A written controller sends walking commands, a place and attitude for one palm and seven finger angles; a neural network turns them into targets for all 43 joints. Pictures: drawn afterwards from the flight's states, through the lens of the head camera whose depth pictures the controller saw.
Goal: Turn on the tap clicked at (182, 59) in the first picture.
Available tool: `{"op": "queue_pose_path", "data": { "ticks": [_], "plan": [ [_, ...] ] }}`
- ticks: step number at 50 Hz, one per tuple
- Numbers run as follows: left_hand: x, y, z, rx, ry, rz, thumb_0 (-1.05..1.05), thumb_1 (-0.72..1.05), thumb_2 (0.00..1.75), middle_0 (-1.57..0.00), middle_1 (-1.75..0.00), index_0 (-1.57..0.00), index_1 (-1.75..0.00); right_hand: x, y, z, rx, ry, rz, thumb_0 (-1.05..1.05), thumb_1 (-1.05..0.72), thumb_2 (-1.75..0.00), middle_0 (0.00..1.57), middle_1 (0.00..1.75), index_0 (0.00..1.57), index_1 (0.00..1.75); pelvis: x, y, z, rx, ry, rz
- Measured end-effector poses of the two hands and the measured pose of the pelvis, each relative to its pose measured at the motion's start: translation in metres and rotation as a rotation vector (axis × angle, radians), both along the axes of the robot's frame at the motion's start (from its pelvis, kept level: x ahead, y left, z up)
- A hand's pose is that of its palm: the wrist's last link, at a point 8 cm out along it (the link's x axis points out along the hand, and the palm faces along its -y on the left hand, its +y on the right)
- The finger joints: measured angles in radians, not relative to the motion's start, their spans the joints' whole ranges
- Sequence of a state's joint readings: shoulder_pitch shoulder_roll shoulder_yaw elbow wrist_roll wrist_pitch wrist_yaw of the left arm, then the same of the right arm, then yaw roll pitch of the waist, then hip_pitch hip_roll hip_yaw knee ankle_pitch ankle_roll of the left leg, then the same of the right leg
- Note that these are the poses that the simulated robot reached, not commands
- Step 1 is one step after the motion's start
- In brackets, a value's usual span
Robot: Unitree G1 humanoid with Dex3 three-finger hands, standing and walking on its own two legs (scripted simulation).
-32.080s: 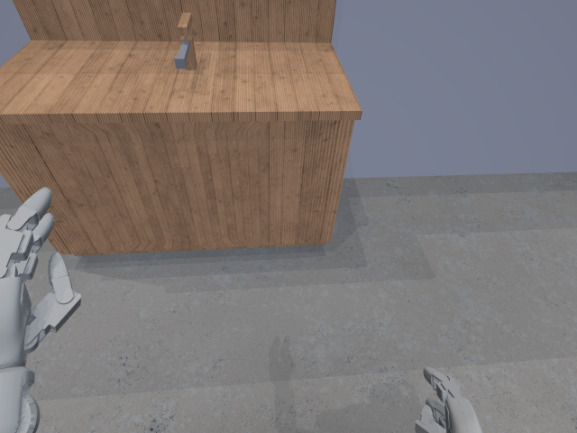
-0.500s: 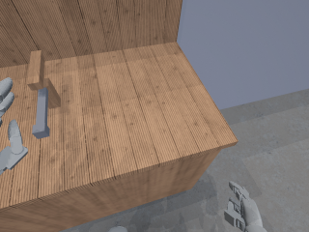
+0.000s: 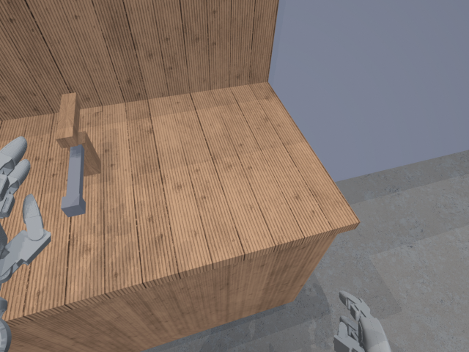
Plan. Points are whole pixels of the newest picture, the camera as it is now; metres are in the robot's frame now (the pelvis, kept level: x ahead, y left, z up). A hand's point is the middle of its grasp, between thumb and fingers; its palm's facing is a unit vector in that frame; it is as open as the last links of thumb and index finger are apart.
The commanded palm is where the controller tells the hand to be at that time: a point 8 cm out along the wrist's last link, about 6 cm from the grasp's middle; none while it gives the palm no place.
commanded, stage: shuffle to correct the standing spot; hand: left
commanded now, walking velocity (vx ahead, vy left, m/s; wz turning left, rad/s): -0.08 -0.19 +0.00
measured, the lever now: (73, 205) +0.33 +0.30 +0.05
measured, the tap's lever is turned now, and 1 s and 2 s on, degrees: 0 0 0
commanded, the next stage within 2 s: come to a stop and stand still in 0.12 s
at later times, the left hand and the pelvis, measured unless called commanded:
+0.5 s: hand (50, 231) +0.23 +0.24 +0.16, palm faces +0.34 -0.85 -0.41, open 7.4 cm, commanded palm +0.18 +0.29 +0.18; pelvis +0.02 +0.00 +0.00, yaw +0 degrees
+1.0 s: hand (10, 223) +0.24 +0.29 +0.16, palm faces +0.35 -0.85 -0.39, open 7.4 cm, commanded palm +0.18 +0.33 +0.18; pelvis +0.02 +0.05 +0.01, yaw +0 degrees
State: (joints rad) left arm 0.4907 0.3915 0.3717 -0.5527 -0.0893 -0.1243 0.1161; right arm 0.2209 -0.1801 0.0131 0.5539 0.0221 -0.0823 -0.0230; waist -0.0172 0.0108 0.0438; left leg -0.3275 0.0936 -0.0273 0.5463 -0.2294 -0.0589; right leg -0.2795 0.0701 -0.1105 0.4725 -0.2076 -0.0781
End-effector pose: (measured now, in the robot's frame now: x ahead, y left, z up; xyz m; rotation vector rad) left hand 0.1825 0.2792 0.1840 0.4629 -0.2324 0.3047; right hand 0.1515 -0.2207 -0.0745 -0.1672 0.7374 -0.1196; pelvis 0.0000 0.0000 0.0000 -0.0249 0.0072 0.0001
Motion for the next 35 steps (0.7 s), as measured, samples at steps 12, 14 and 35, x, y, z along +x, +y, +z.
{"op": "queue_pose_path", "data": {
  "ticks": [12,14,35],
  "plan": [
    [0.012,-0.007,0.004,0.03,0.025,-0.028,0.02,0.89,0.9,-0.22,-0.31,-0.22,-0.3,0.014,-0.019,-0.002,-0.038,0.025,-0.028,0.02,-0.91,-0.9,0.2,0.3,0.2,0.3,0.012,-0.004,-0.001,0.009,0.006,-0.003],
    [0.013,-0.005,0.006,0.04,0.024,-0.019,0.02,0.89,0.9,-0.22,-0.31,-0.22,-0.3,0.017,-0.02,-0.001,-0.036,0.021,-0.03,0.02,-0.91,-0.9,0.2,0.3,0.2,0.3,0.013,-0.006,0.0,0.007,0.006,-0.002],
    [0.011,0.029,0.001,-0.024,0.017,0.067,0.02,0.89,0.9,-0.21,-0.31,-0.21,-0.3,0.038,0.022,0.009,-0.015,-0.017,0.024,0.02,-0.91,-0.9,0.2,0.3,0.2,0.3,0.021,0.023,0.008,0.01,-0.028,0.006]
  ]
}}
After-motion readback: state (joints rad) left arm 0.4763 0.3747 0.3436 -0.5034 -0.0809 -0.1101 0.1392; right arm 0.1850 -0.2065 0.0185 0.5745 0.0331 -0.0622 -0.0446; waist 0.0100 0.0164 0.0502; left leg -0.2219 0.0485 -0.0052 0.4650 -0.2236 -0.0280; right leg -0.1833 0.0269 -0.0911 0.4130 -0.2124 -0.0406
